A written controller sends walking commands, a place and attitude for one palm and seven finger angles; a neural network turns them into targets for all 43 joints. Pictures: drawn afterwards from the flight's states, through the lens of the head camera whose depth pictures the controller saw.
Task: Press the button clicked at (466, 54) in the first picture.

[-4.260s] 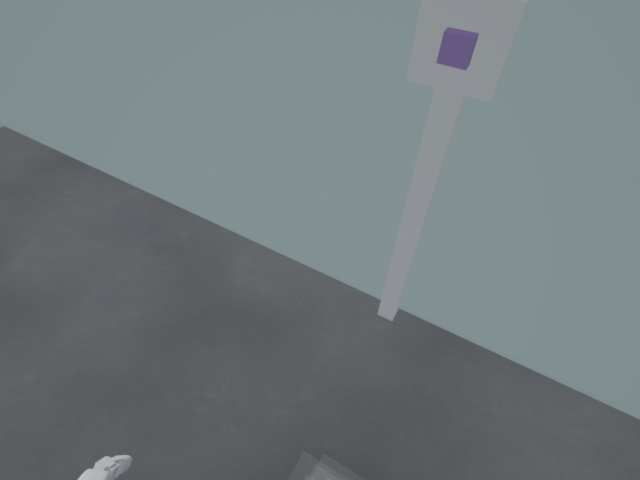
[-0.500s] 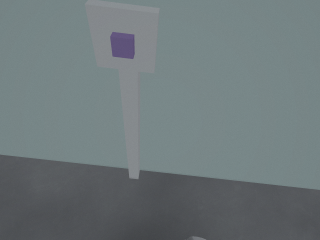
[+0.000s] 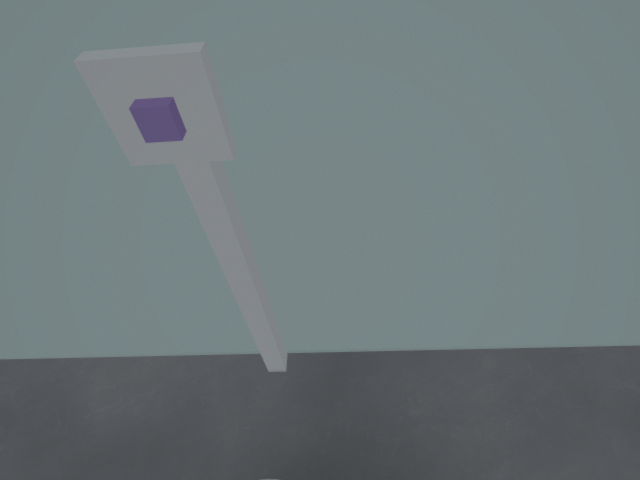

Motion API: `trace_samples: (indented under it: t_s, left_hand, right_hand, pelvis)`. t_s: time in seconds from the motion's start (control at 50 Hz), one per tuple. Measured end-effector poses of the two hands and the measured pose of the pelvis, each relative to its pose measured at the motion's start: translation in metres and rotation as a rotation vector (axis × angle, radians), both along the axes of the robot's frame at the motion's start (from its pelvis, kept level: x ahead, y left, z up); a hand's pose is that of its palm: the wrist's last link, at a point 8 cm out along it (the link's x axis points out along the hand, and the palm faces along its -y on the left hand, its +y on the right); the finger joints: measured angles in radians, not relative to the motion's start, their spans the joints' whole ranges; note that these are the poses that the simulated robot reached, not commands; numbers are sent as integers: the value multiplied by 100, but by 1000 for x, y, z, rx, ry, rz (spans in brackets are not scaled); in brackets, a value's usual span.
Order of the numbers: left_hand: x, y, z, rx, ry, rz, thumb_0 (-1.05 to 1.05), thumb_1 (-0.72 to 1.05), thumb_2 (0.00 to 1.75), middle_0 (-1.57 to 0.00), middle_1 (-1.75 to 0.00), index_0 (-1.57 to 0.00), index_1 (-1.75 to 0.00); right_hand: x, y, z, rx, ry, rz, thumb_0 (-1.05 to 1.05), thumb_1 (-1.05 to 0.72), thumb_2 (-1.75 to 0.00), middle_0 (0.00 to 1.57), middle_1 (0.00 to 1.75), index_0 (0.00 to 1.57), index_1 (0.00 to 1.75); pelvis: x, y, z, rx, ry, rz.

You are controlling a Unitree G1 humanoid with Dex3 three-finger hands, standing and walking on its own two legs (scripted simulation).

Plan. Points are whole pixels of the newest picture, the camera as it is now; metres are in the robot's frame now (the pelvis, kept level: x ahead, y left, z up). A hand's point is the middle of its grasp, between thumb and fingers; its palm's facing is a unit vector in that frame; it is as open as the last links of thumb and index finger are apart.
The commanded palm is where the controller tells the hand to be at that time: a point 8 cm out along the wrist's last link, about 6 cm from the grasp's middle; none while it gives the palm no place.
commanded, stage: come to a stop and stand still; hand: left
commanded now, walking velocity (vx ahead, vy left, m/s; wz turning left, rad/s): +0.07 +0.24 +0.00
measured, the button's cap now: (159, 119) +0.53 +0.24 +0.20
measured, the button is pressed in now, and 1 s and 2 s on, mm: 0 0 0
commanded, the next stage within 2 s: look again from close up in 1.18 s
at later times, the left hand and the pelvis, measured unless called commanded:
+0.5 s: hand out of the picture -0.07 +0.25 -0.18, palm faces +0.10 -0.98 -0.17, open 7.4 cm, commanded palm none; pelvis -0.02 +0.07 +0.00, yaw +2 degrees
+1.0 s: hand out of the picture +0.07 +0.21 -0.17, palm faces +0.07 -0.98 -0.21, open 7.2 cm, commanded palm none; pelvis +0.01 +0.03 +0.00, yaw +3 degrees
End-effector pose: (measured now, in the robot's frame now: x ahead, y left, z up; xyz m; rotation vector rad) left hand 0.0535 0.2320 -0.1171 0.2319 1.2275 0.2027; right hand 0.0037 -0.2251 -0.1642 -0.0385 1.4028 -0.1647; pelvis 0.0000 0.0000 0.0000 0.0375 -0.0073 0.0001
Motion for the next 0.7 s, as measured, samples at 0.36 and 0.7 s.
trace_samples:
  t_s: [0.36, 0.7]
  left_hand:
    - [-127, 42, -30, -94, 186, 159, 0, 91, 90, -21, -30, -20, -30]
    - [-66, 65, -31, -123, 190, 61, 0, 91, 90, -20, -30, -20, -29]
  right_hand:
    - [41, 18, 31, -137, -144, 160, 1, -91, -90, 19, 30, 19, 30]
    - [-28, 65, 35, -123, 28, 43, 1, -92, -89, 20, 30, 20, 30]
  pelvis:
    - [-28, 46, -4, -40, 4, 36]
    - [-9, 62, 5, -41, 11, 12]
